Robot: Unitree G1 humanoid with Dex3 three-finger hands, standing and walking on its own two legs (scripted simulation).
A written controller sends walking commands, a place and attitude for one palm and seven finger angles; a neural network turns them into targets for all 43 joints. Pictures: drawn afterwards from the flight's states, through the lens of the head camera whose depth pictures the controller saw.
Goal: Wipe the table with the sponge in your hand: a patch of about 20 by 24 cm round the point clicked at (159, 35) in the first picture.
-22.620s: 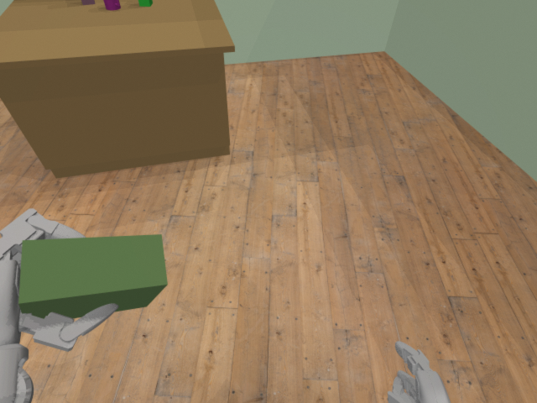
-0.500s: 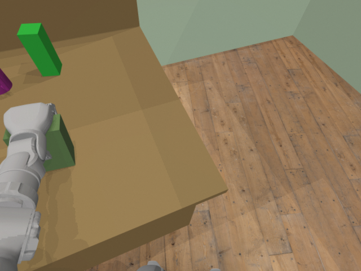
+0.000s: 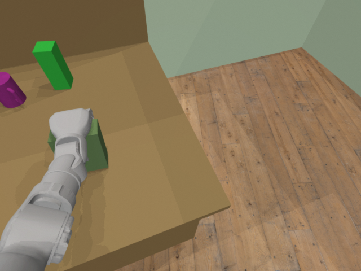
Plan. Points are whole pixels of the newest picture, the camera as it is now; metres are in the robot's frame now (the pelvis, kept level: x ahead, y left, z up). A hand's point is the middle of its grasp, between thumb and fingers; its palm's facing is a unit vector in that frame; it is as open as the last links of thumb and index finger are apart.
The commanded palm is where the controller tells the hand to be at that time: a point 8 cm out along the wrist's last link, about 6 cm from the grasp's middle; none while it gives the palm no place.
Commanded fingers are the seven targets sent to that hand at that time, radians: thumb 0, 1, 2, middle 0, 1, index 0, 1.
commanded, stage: wipe back along the middle lane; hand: left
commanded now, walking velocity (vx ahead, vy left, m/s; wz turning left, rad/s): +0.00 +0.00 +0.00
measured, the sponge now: (83, 153) +0.40 +0.28 -0.04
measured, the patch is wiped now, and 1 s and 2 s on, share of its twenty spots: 0.25 0.45 0.60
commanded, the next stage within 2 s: slide across to the third lane in 1.94 s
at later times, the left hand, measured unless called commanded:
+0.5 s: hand (85, 149) +0.38 +0.25 +0.01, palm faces -0.09 -0.01 -1.00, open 10.1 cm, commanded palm +0.35 +0.24 +0.04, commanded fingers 0.00 0.10 1.30 -1.20 -1.60 -1.20 -1.60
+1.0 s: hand (85, 164) +0.35 +0.24 +0.01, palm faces -0.04 -0.03 -1.00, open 10.1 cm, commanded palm +0.30 +0.22 +0.04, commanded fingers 0.00 0.10 1.30 -1.20 -1.60 -1.20 -1.60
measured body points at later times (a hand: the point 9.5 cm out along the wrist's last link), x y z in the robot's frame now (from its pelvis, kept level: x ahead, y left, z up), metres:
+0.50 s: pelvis +0.00 -0.02 +0.01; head +0.04 -0.02 +0.46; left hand +0.38 +0.25 +0.06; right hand +0.11 -0.29 -0.12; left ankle +0.00 +0.07 -0.72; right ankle -0.02 -0.12 -0.72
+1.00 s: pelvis +0.00 +0.00 +0.01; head +0.02 -0.01 +0.46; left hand +0.34 +0.24 +0.06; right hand +0.16 -0.24 -0.11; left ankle +0.00 +0.07 -0.72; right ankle -0.02 -0.12 -0.72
